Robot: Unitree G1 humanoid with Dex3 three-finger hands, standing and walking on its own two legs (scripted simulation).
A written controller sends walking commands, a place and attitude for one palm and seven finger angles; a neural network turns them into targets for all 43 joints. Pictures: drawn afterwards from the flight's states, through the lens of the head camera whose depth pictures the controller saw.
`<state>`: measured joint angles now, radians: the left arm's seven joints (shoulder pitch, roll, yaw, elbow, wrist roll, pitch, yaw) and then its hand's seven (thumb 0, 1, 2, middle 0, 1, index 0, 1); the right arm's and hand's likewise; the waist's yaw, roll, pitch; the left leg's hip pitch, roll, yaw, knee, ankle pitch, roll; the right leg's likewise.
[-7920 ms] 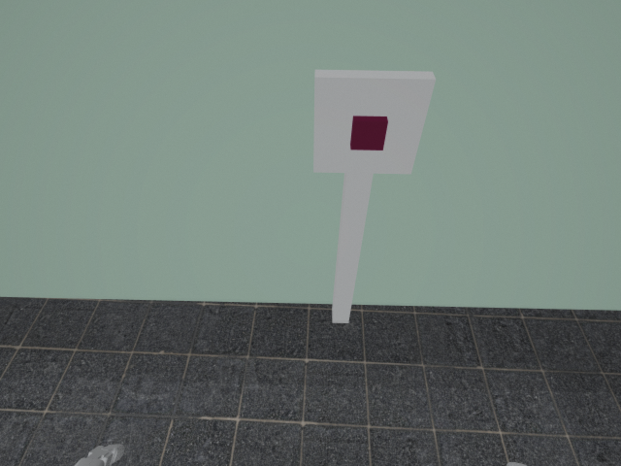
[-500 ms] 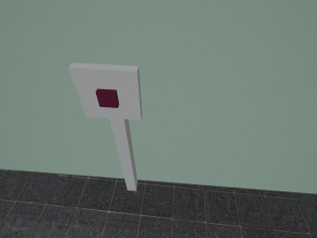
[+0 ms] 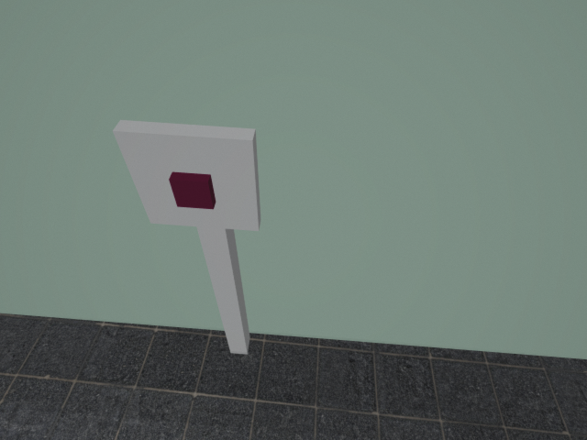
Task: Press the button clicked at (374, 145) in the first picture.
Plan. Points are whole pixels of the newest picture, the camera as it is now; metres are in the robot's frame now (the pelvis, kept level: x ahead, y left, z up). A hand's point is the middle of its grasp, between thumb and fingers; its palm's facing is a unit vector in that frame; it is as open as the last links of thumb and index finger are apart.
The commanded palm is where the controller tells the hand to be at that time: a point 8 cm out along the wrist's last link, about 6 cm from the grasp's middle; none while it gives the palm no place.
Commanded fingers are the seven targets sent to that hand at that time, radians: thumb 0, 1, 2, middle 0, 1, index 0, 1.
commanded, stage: raise the hand and make a fist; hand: left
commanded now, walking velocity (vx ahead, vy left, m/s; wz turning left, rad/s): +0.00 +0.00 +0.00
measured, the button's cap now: (194, 189) +0.49 +0.20 +0.05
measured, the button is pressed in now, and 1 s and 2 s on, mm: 0 0 0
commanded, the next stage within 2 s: none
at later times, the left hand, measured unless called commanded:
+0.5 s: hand out of the picture +0.14 +0.20 -0.06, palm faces +0.12 -0.99 -0.03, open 5.0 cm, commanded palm +0.13 +0.25 -0.04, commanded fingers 0.00 0.90 0.90 -0.89 -1.05 -0.89 -1.05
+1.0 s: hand (148, 400) +0.17 +0.20 -0.02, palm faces +0.00 -1.00 -0.04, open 3.1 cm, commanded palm +0.15 +0.26 +0.00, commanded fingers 0.00 0.90 0.90 -1.30 -1.50 -1.30 -1.50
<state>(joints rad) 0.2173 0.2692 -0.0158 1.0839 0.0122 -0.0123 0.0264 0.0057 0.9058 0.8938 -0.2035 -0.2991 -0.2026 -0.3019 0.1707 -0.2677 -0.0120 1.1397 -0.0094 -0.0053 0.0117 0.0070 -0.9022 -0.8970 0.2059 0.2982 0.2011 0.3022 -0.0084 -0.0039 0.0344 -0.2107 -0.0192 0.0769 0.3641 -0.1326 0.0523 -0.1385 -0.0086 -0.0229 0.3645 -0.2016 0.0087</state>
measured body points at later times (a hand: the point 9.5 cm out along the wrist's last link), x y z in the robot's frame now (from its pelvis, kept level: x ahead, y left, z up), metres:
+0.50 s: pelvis +0.00 -0.03 -0.09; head +0.06 +0.00 +0.35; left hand +0.13 +0.25 -0.06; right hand +0.25 -0.25 -0.14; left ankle +0.04 +0.08 -0.74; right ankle +0.00 -0.13 -0.74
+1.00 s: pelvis -0.01 -0.02 -0.07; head +0.04 -0.01 +0.37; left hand +0.17 +0.25 -0.01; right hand +0.16 -0.27 -0.15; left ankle +0.04 +0.08 -0.75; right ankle +0.00 -0.13 -0.75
